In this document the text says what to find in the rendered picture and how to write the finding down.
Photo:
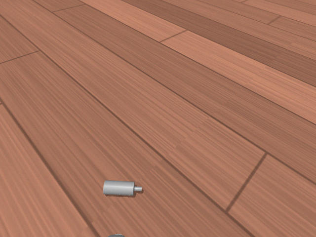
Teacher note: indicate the bottle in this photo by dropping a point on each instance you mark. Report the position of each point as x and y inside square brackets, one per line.
[120, 188]

